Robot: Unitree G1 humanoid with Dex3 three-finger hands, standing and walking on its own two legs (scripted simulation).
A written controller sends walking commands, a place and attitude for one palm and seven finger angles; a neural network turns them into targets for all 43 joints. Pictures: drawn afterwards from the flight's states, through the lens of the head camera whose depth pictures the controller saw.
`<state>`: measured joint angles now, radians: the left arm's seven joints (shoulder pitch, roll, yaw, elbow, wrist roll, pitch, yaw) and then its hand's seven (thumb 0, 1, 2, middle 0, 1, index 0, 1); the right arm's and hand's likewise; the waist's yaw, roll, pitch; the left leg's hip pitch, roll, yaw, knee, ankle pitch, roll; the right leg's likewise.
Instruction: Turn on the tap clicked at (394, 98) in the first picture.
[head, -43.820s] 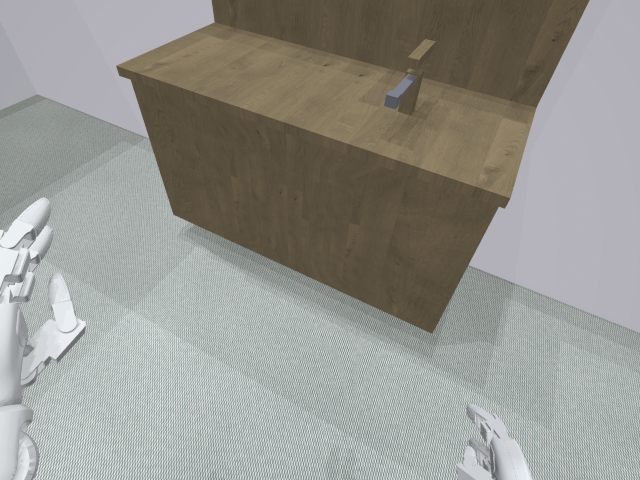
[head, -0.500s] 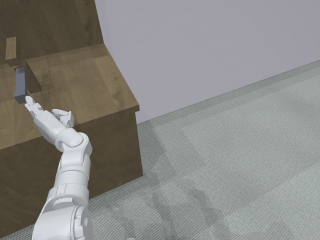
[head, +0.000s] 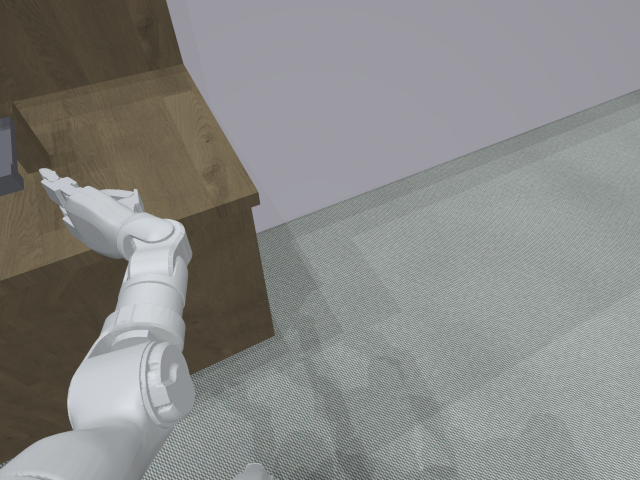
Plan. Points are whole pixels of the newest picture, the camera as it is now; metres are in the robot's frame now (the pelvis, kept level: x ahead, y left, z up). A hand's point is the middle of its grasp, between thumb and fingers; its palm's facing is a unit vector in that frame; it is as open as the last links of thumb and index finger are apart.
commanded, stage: push the lever round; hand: left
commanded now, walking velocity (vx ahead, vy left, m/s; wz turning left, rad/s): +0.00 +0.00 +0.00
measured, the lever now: (5, 179) +0.50 +0.39 +0.10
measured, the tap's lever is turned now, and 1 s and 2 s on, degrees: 0 0 0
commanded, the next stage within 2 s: lift the hand up off the lever in 0.66 s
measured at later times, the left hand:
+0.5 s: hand (140, 175) +0.52 +0.23 +0.09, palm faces +0.85 -0.49 -0.17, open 7.8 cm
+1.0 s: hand (145, 168) +0.52 +0.22 +0.10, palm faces +0.84 -0.52 -0.16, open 7.8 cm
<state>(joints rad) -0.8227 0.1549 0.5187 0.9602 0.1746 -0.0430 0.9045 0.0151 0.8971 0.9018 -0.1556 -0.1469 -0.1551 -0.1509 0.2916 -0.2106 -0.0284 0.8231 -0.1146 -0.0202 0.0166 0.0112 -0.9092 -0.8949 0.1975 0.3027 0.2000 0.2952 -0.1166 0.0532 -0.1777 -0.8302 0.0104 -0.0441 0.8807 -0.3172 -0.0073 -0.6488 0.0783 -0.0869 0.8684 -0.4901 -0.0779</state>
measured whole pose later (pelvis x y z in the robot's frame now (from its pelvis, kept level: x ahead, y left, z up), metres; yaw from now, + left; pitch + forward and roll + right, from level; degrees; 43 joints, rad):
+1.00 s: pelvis +0.03 +0.00 +0.01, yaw -1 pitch +18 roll -1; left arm -0.89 0.18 0.58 0.98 0.19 0.00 0.91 0.01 0.90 0.90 -0.16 -0.15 -0.16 -0.15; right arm 0.36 -0.22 -0.04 0.81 -0.12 -0.02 0.07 0.01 -0.91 -0.90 0.20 0.30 0.20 0.29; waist -0.14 0.06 -0.18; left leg -0.80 0.01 -0.03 0.85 -0.36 0.00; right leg -0.61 0.08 -0.07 0.81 -0.51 -0.07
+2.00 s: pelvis +0.03 +0.00 +0.02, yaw +0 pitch +15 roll -1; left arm -0.90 0.19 0.58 0.94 0.16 0.10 0.90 0.01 0.90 0.90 -0.16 -0.15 -0.16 -0.15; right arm 0.34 -0.22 -0.03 0.82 -0.10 -0.04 0.05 0.01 -0.91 -0.90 0.20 0.30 0.20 0.30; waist -0.12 0.05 -0.17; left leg -0.71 0.01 -0.03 0.77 -0.31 -0.01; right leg -0.53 0.07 -0.06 0.73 -0.47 -0.07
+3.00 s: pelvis +0.02 -0.01 +0.03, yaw +0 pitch +12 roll +0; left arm -0.94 0.16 0.53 0.89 0.15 0.21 0.91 0.01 0.90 0.90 -0.16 -0.15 -0.16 -0.15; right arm 0.32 -0.23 -0.04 0.85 -0.09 -0.05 0.03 0.01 -0.91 -0.90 0.20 0.30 0.20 0.30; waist -0.11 0.06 -0.15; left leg -0.63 0.01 -0.03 0.70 -0.26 -0.01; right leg -0.46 0.07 -0.07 0.68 -0.43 -0.08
